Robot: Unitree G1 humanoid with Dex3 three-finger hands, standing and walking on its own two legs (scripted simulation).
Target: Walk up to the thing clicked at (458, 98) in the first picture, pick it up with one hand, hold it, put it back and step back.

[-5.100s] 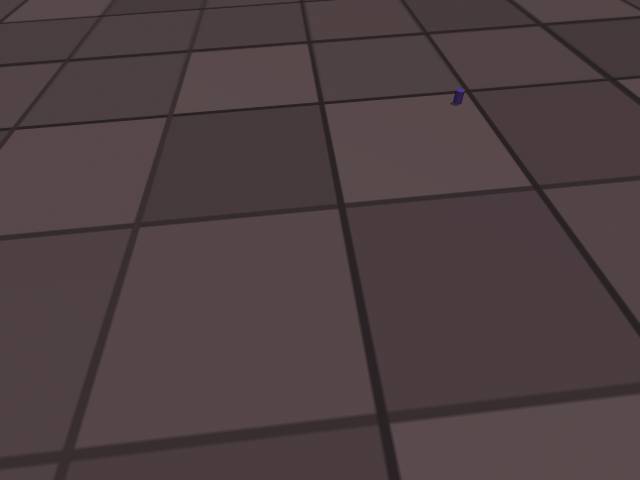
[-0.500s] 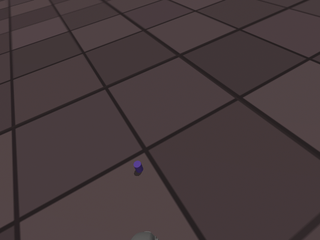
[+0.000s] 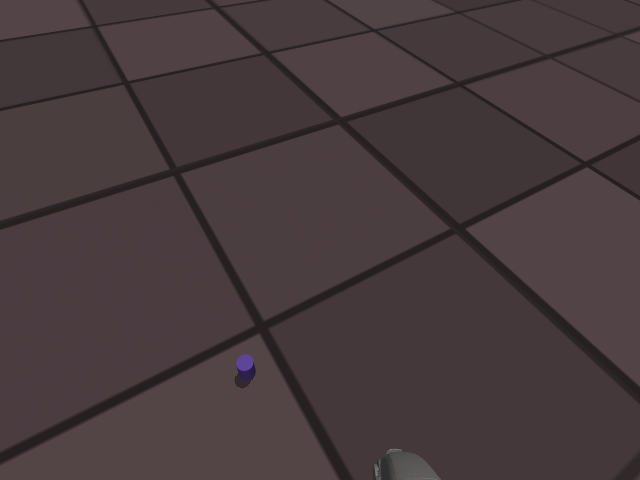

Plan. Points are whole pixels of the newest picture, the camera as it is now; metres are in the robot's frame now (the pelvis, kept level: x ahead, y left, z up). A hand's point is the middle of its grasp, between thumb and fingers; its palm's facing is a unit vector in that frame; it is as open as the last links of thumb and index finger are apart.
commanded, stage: walk up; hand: left
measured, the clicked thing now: (246, 367) +0.55 +0.22 -0.73
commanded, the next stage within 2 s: none
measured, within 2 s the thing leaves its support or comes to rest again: neither
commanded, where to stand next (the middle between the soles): +0.18 -0.02 m, yaw -1 degrees
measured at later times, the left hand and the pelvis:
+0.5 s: hand (153, 479) +0.16 +0.24 -0.14, palm faces -0.04 -0.92 -0.38, open 7.4 cm; pelvis +0.08 -0.02 -0.01, yaw -1 degrees
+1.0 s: hand out of the picture +0.15 +0.26 -0.16, palm faces -0.05 -0.93 -0.35, open 7.4 cm; pelvis +0.11 +0.00 -0.01, yaw -2 degrees
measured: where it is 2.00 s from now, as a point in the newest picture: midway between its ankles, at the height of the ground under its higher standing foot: outside the picture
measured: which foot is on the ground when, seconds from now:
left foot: down 0.00-0.24, up 0.26-0.54, down 0.56-1.00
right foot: up 0.00-0.20, down 0.22-1.00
